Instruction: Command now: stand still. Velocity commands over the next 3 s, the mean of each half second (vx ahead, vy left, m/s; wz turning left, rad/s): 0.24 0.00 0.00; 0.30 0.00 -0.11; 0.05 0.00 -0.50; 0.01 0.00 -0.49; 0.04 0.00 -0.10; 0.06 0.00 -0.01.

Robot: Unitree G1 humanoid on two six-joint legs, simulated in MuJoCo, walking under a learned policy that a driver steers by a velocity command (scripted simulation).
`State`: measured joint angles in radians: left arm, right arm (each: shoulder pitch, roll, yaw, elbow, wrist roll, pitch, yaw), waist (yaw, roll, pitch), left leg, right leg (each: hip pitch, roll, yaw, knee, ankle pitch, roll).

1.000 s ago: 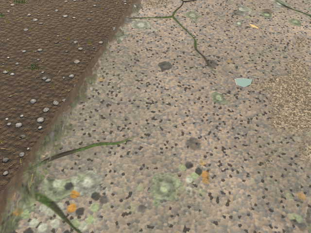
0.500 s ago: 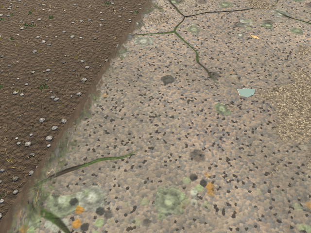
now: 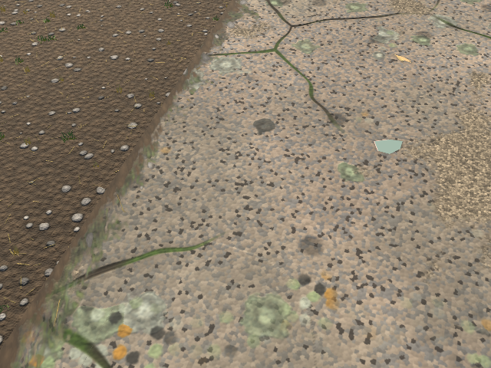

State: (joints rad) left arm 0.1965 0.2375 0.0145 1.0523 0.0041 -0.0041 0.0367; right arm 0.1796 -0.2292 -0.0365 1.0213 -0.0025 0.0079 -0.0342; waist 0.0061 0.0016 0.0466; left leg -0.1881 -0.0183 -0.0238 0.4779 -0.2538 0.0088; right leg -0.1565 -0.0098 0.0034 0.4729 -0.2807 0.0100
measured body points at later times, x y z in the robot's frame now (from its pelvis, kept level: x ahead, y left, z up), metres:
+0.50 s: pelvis +0.10 -0.03 +0.00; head +0.11 -0.04 +0.45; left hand +0.04 +0.22 -0.14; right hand +0.19 -0.29 -0.14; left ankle +0.08 +0.10 -0.65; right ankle -0.01 -0.12 -0.74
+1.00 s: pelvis +0.31 +0.02 +0.00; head +0.34 +0.02 +0.45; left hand +0.41 +0.28 -0.13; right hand +0.39 -0.25 -0.13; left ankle +0.38 +0.10 -0.74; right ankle +0.33 -0.13 -0.67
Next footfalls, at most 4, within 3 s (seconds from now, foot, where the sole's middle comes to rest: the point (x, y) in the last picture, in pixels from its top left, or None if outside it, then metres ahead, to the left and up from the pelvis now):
0.74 left None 0.42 0.10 -0.78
1.24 right None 0.40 -0.14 -0.78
1.74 left None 0.49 0.07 -0.78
2.10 right None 0.33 -0.14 -0.78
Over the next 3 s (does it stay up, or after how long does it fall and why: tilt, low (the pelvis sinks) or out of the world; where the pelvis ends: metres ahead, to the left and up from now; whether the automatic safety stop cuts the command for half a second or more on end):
stays up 0.38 -0.05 0.01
